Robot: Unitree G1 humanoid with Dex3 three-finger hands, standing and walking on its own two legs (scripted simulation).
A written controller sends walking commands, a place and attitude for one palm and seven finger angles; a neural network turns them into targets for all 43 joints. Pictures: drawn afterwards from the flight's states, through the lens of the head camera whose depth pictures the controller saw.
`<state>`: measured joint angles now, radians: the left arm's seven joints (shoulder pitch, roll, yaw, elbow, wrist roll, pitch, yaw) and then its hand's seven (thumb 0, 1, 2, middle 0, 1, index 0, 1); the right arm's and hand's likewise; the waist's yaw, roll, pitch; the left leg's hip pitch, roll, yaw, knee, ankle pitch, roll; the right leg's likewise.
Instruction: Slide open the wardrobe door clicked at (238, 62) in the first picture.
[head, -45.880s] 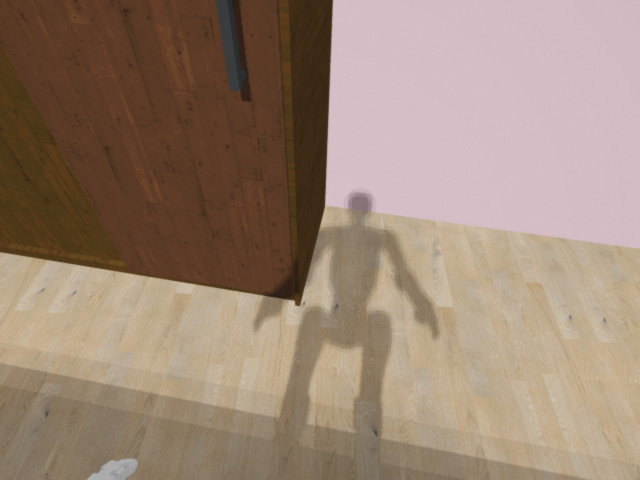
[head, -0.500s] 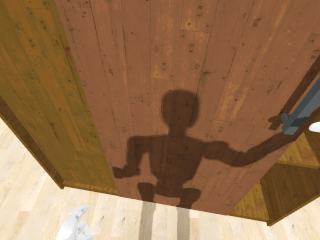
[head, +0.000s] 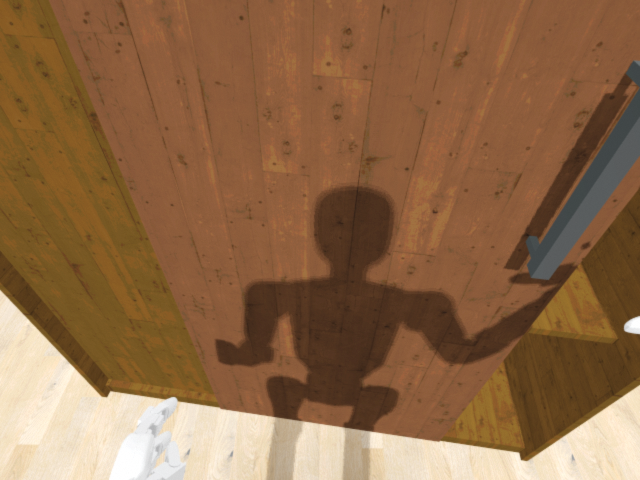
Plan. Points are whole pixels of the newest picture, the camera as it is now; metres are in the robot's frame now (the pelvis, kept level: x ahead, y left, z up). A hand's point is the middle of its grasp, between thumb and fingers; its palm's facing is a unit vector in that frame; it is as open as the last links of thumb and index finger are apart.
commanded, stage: slip the hand off the handle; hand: right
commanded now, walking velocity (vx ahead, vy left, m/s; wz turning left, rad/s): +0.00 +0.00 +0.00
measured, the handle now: (582, 185) +0.37 -0.27 +0.23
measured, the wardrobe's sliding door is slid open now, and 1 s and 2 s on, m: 0.24 0.24 0.24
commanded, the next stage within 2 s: draw the hand back to the body in 0.26 s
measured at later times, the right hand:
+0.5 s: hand out of the picture +0.22 -0.31 +0.21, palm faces +0.35 +0.92 -0.15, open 14.7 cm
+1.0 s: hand out of the picture +0.19 -0.28 +0.18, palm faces +0.48 +0.83 -0.29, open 14.1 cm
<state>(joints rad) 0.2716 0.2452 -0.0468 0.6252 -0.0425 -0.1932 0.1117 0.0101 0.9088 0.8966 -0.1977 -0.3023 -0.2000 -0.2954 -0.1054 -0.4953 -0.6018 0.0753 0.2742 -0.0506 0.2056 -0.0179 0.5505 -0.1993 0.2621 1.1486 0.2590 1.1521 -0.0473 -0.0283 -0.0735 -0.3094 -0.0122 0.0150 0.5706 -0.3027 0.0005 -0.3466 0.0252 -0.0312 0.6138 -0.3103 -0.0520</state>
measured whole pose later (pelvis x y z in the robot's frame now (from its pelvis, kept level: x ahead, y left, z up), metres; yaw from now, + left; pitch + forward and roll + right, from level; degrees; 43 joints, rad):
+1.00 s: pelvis -0.02 +0.04 +0.00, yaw -3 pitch -2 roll +2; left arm 0.19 0.28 -0.04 0.65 -0.05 -0.28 0.09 0.01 0.91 0.90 -0.20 -0.30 -0.20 -0.30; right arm 0.17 -0.46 -0.47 -0.17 0.22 0.10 0.07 -0.02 0.41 -0.27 0.25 1.07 0.25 1.07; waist -0.08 -0.08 -0.03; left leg -0.23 -0.06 0.10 0.54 -0.28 0.05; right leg -0.30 -0.02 0.05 0.63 -0.29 0.00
